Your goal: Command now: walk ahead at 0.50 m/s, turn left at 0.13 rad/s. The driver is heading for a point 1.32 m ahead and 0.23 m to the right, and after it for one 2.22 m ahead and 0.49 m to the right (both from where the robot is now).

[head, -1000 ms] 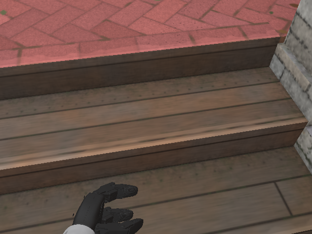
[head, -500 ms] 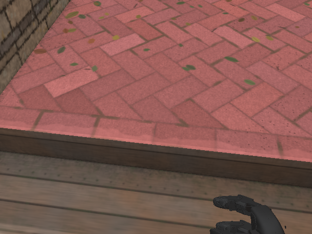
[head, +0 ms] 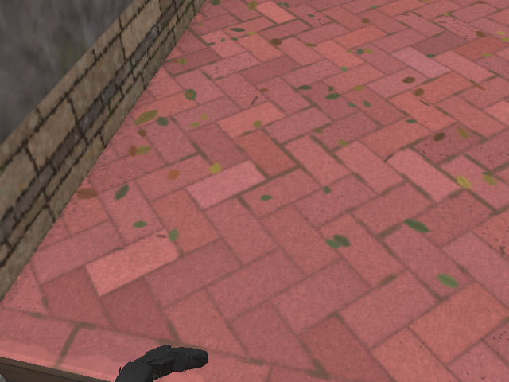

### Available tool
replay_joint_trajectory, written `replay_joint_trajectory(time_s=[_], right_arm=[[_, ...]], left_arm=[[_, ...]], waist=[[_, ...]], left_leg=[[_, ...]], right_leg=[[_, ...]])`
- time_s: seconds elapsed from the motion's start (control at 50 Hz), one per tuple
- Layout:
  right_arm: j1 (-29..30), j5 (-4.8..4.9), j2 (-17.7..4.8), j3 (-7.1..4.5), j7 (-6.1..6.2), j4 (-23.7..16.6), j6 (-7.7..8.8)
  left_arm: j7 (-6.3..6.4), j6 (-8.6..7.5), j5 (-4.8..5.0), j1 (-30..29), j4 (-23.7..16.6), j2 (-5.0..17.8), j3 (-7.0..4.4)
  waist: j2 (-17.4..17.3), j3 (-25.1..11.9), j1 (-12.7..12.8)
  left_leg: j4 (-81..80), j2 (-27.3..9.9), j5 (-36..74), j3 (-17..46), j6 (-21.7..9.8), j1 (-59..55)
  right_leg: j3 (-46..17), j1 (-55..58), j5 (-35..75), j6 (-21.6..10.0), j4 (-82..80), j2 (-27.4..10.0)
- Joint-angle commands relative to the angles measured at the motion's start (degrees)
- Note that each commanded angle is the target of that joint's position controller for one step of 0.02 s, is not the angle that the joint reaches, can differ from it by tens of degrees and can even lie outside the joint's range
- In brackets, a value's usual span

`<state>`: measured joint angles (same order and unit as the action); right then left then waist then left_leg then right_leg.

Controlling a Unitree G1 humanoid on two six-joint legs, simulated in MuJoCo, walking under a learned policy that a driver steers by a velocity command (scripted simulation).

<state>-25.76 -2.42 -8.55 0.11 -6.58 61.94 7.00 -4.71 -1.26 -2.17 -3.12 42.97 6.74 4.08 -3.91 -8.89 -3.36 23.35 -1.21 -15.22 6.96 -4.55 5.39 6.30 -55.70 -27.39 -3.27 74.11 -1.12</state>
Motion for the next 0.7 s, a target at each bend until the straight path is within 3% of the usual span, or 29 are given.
replay_joint_trajectory(time_s=[0.02,0.04,0.06,0.08,0.1,0.12,0.14,0.18,0.2,0.22,0.24,0.26,0.28,0.3,0.36,0.4,0.42,0.44,0.46,0.48,0.52,0.56,0.58,0.6,0.62,0.64,0.66,0.68,0.7], right_arm=[[-6.4,-2.22,-3.7,-2.26,-1.63,-2.2,-0.8],[3.6,-0.12,-6.0,-3.95,-1.54,-4.1,-1.71],[7.2,1.34,-5.7,-4.29,-0.27,-4.8,-1.22],[7.6,1.08,-4.1,-3.47,0.96,-4.7,-0.85],[9.9,0.29,-3.5,-3.02,2.15,-6.5,-0.88],[11.3,-0.09,-2.6,-2.28,2.87,-7.2,-1.34],[11.0,-0.08,-1.6,-1.71,3.17,-7.1,-1.9],[11.7,-0.04,-1.6,-0.99,2.82,-7.9,-2.61],[13.8,0.18,-1.8,-0.88,2.16,-8.6,-2.62],[17.3,0.45,-3.4,-0.96,1.85,-10.0,-2.88],[18.0,-0.07,-3.5,-0.88,1.21,-10.2,-3.33],[19.3,-0.96,-3.2,-0.37,1.07,-11.1,-3.78],[20.1,-1.06,-1.8,0.39,1.08,-10.5,-4.03],[23.0,-0.36,-0.9,1.02,1.64,-12.3,-4.1],[29.9,-0.28,-0.1,2.73,3.21,-16.1,-3.65],[37.7,-0.26,-1.5,2.93,2.92,-20.1,-3.99],[42.7,0.19,-0.3,3.64,3.09,-22.4,-5.04],[47.0,-0.55,0.7,3.84,2.49,-24.1,-6.17],[51.7,-0.42,2.9,4.74,2.3,-26.2,-7.66],[48.0,-0.87,3.1,4.29,1.53,-25.1,-8.17],[47.4,-0.77,-0.9,2.46,0.78,-25.7,-8.04],[41.7,0.11,-1.6,1.62,0.92,-24.3,-6.9],[34.3,-0.19,-1.9,0.98,1.22,-22.5,-6.18],[24.4,0.61,-4.5,0.37,2.15,-19.6,-5.5],[12.1,0.23,-7.4,-0.36,2.28,-16.8,-6.17],[-2.8,-1.56,-9.8,-1.39,2.56,-10.4,-6.02],[-2.1,-2.02,-13.0,-3.13,3.44,-8.4,-3.68],[3.7,-1.23,-11.8,-3.32,4.21,-7.6,-2.25],[8.5,-0.35,-7.9,-2.61,4.14,-6.5,-2.1]], left_arm=[[0.82,-1.07,-2.21,35.2,7.7,15.5,-5.52],[1.62,-1.9,-3.49,40.2,10.1,16.0,-5.96],[2.16,-3.29,-2.06,34.7,11.6,15.7,-6.1],[2.33,-3.51,-1.15,25.9,12.0,11.9,-5.72],[2.29,-3.04,-0.87,22.3,12.9,5.5,-4.36],[2.33,-2.65,-0.87,19.5,13.8,1.4,-3.42],[2.54,-2.56,-0.77,16.7,14.5,-1.2,-2.64],[2.04,-3.02,-1.57,17.4,16.6,-1.7,-2.48],[1.53,-3.45,-1.61,17.5,16.0,0.3,-3.31],[1.06,-3.5,-2.68,17.7,16.2,1.4,-3.5],[0.91,-3.72,-3.46,20.7,16.9,1.9,-3.23],[1.07,-4.31,-4.49,24.2,18.2,1.6,-2.93],[1.25,-4.23,-4.34,30.6,20.7,2.0,-3.01],[1.15,-4.13,-4.91,35.0,22.6,1.2,-2.66],[1.9,-4.37,-6.67,39.3,25.6,-0.3,-1.54],[2.03,-4.61,-6.24,43.0,26.5,-0.5,-0.95],[1.49,-4.33,-6.14,46.5,28.0,-0.4,-0.76],[0.73,-4.36,-5.05,46.5,26.6,-0.5,-0.55],[-0.24,-4.32,-4.55,46.3,26.8,-1.3,0.02],[-0.6,-4.88,-2.92,40.1,24.0,0.0,0.05],[-0.58,-6.83,-0.63,41.2,23.1,6.5,-0.81],[0.0,-7.34,0.26,40.9,22.7,12.5,-3.52],[0.38,-7.1,-0.12,39.1,22.0,15.5,-5.18],[0.24,-7.47,-1.88,43.9,21.1,9.5,-4.8],[-0.68,-6.97,-2.83,43.4,19.6,6.3,-4.15],[-1.87,-5.64,-1.24,37.6,19.4,2.6,-5.01],[-2.02,-5.25,0.54,34.5,19.4,3.5,-6.43],[-0.74,-5.82,-0.16,32.0,18.2,3.5,-6.65],[-0.21,-6.3,-0.87,30.6,17.4,2.9,-6.18]], waist=[[20.5,-19.0,13.2],[22.0,-6.3,17.2],[16.6,4.0,13.8],[9.7,5.0,9.4],[2.6,3.8,6.7],[0.4,2.6,4.3],[1.8,2.1,2.3],[2.0,3.8,0.6],[3.5,5.0,1.2],[3.3,5.5,1.7],[6.4,5.8,2.6],[6.4,7.1,3.1],[8.8,7.6,5.6],[8.2,8.8,6.7],[6.2,11.1,7.0],[5.7,10.5,8.3],[7.2,11.0,9.5],[9.4,10.7,9.5],[11.5,10.9,9.8],[12.6,12.0,5.6],[13.7,7.9,3.3],[14.5,5.2,1.4],[16.8,0.5,-1.3],[9.1,-13.1,-0.4],[0.3,-20.8,-5.2],[-7.2,-18.5,-9.1],[-2.2,-6.8,-7.1],[-1.1,0.7,-3.9],[2.1,0.8,-0.8]], left_leg=[[39.1,8.3,10.5,5.9,-2.2,38.5],[66.0,10.7,9.1,13.3,-3.4,52.2],[75.3,8.7,14.3,12.4,-4.7,57.6],[80.1,7.0,16.7,10.8,-6.3,56.3],[81.9,5.9,17.5,10.1,-7.6,55.5],[82.8,4.4,17.2,9.9,-8.5,56.0],[84.3,3.4,16.4,9.9,-9.2,57.5],[82.5,2.4,16.6,7.9,-9.4,62.5],[78.9,2.1,14.6,4.5,-9.2,62.6],[76.0,0.6,16.4,2.2,-8.1,61.6],[79.1,0.0,16.9,-0.7,-7.6,62.5],[80.5,-0.9,18.2,-0.4,-7.4,67.1],[90.7,-0.2,15.0,-2.1,-7.7,73.5],[95.1,0.4,13.2,-0.9,-9.4,81.3],[92.3,-1.3,12.0,-1.9,-11.4,90.8],[79.5,-4.2,15.7,-9.4,-10.3,86.6],[74.1,-5.6,19.2,-10.5,-8.9,84.2],[69.0,-5.7,19.9,-15.5,-7.9,74.0],[65.9,-6.5,14.1,-14.1,-6.9,65.8],[63.0,-4.7,10.6,-16.2,-7.3,54.2],[57.8,0.8,1.6,-20.6,-5.8,43.7],[41.7,3.9,-7.0,-20.0,-5.3,41.5],[39.6,4.1,-2.8,-17.8,-6.6,32.6],[43.2,-0.5,17.6,-6.0,-11.5,3.8],[24.7,-6.5,5.2,15.4,-15.5,-12.8],[7.6,-13.8,-4.5,35.5,-19.5,-14.5],[3.8,-13.6,-11.0,38.7,-15.8,-1.9],[4.5,-12.8,-11.9,32.4,-14.5,8.3],[4.6,-13.3,-3.1,28.8,-14.9,12.1]], right_leg=[[-50.4,67.0,8.9,-20.3,-40.9,-12.6],[-61.6,58.4,-17.3,-16.6,-50.4,-13.1],[-55.9,47.9,-21.3,-13.6,-49.2,-12.2],[-48.2,40.3,-11.4,-14.7,-47.1,-13.1],[-42.5,36.6,-3.0,-13.7,-46.6,-13.1],[-38.3,34.5,4.4,-12.4,-46.5,-13.4],[-34.4,32.8,7.8,-10.6,-48.0,-12.1],[-24.0,32.7,11.6,-8.0,-50.6,-9.5],[-17.3,33.1,11.9,-7.9,-52.7,-7.8],[-14.8,30.2,10.8,-8.2,-55.0,-6.7],[-13.4,30.1,12.2,-9.1,-56.1,-6.5],[-14.8,32.7,13.6,-9.7,-56.4,-7.5],[-16.6,37.7,15.7,-11.7,-56.3,-8.5],[-17.6,43.3,16.9,-11.6,-56.1,-9.9],[-17.2,51.8,18.9,-10.6,-57.4,-11.0],[-14.5,50.8,18.7,-10.3,-61.3,-10.3],[-15.4,48.7,21.1,-10.2,-63.4,-11.2],[-11.6,41.8,25.7,-10.2,-67.1,-11.1],[-11.1,37.9,27.2,-10.1,-71.8,-13.2],[-5.7,33.1,36.3,-9.6,-72.0,-11.7],[-4.0,39.9,70.6,-9.9,-67.6,-12.4],[-3.9,59.8,99.0,-7.0,-59.0,-15.0],[-3.1,61.2,108.0,-4.5,-52.2,-15.3],[-7.1,43.8,99.9,-1.5,-39.4,-11.9],[-11.0,28.2,66.7,-1.9,-27.6,-3.6],[-15.9,17.4,19.0,-0.9,-1.1,6.0],[-23.7,9.6,24.0,-1.8,18.8,5.5],[-24.0,6.7,26.2,-2.0,26.5,3.6],[-22.9,4.9,26.3,-3.1,33.1,4.4]])
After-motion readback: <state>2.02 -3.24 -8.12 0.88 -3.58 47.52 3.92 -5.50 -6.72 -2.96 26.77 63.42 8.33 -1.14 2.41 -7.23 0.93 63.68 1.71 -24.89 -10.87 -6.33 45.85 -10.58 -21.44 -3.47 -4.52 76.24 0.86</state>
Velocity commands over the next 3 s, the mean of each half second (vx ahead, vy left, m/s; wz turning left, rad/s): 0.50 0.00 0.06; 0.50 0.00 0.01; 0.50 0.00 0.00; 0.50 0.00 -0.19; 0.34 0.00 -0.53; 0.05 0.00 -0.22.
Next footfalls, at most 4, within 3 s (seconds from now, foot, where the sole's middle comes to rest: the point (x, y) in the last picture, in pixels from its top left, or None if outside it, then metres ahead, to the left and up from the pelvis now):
0.58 left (216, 348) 0.53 0.10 -0.49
1.16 right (310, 238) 0.81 -0.14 -0.49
1.72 left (225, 170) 1.08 0.07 -0.49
2.24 right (328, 117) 1.31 -0.28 -0.49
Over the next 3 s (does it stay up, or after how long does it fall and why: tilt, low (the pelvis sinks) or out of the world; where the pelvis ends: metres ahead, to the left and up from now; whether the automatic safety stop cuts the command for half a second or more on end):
stays up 1.34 -0.17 0.28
